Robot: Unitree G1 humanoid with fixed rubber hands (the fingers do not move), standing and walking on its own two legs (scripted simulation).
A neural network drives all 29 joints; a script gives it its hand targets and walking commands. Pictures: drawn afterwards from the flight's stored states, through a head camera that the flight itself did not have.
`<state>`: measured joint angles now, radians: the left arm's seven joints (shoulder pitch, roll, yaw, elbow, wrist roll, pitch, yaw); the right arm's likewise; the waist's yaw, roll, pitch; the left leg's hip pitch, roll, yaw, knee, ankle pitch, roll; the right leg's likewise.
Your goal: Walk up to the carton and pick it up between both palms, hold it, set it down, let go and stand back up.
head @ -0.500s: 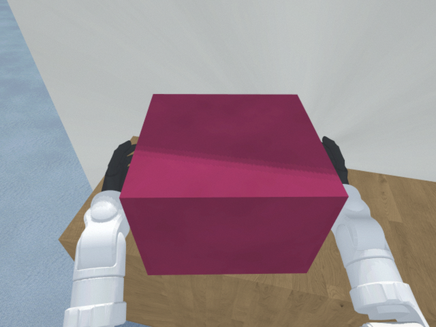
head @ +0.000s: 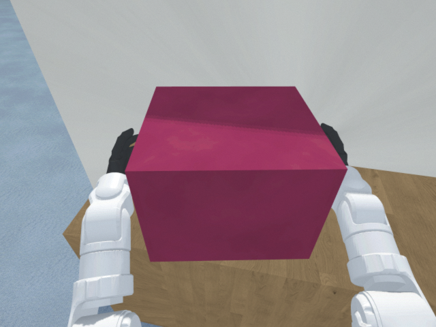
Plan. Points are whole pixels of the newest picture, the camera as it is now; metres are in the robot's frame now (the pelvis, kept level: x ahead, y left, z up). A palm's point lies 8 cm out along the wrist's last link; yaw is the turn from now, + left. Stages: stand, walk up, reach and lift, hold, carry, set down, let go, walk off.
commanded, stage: reach and lift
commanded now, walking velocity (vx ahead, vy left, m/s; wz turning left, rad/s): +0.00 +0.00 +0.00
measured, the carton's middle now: (228, 167) +0.39 -0.01 +0.13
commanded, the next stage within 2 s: hold in 0.10 s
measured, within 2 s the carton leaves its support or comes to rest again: neither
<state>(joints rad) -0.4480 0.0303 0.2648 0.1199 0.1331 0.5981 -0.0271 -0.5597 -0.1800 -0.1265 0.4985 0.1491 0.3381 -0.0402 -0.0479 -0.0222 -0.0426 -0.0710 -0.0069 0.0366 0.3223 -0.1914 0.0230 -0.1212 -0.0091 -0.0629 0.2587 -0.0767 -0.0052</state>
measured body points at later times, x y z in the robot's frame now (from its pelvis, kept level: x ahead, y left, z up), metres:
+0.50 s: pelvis +0.00 -0.01 +0.00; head -0.04 +0.00 +0.45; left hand +0.37 +0.19 +0.17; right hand +0.39 -0.19 +0.17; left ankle -0.01 +0.10 -0.75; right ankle +0.04 -0.12 -0.75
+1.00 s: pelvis +0.01 +0.01 +0.00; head -0.03 +0.02 +0.45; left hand +0.36 +0.20 +0.18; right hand +0.38 -0.19 +0.18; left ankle -0.01 +0.10 -0.75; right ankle +0.04 -0.12 -0.75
